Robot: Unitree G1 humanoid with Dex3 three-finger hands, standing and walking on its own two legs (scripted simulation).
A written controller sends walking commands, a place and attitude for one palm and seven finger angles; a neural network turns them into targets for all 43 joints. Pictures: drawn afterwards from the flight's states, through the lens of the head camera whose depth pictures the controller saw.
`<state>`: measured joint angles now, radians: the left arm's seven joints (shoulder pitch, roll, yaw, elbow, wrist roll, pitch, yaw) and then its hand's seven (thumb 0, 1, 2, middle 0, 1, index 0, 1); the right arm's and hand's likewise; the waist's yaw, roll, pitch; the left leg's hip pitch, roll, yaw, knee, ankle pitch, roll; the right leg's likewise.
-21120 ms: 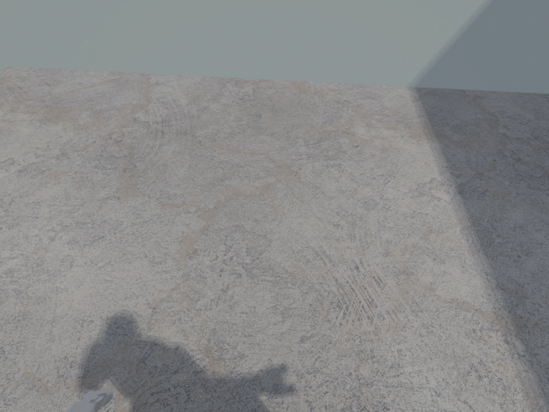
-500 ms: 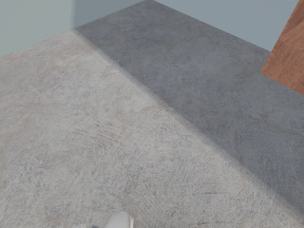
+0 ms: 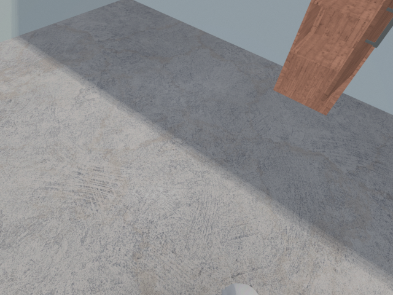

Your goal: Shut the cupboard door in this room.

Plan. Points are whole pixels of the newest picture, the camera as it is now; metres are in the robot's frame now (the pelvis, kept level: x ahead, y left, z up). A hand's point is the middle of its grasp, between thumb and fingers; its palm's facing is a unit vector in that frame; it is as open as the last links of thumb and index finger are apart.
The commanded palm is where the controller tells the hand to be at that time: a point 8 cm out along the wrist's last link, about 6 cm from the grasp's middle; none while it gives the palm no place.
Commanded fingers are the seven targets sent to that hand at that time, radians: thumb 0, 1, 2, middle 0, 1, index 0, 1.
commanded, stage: turn or walk to find it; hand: left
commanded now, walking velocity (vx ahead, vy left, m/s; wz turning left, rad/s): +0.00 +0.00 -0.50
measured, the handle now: (382, 28) +1.22 -0.73 +0.04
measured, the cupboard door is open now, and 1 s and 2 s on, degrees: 81 81 81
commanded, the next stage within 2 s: stand and wait in 0.66 s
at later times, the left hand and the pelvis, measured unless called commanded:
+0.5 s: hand out of the picture +0.11 +0.09 -0.15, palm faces -0.23 -0.94 -0.24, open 7.4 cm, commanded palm none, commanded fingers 0.00 0.90 0.90 -0.20 -0.30 -0.20 -0.30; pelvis +0.02 -0.08 +0.00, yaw -16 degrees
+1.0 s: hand (158, 257) +0.23 +0.11 -0.20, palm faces -0.31 -0.93 -0.19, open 7.4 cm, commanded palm none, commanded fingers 0.00 0.90 0.90 -0.20 -0.30 -0.20 -0.30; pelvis +0.19 -0.07 -0.02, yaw -23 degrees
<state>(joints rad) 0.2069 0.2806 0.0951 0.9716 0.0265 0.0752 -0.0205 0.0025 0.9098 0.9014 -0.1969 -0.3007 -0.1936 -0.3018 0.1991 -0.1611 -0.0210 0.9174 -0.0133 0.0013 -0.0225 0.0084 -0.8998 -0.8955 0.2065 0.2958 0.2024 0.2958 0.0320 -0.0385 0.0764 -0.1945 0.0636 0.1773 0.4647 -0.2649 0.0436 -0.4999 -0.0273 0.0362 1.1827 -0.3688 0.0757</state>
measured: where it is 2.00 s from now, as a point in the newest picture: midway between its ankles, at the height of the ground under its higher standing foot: outside the picture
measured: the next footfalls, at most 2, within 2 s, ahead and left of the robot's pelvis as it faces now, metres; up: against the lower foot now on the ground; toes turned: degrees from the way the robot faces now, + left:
right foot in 0.26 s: +0.01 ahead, -0.15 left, +0.00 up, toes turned -16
left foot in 0.86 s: +0.32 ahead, -0.03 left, +0.00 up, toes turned -15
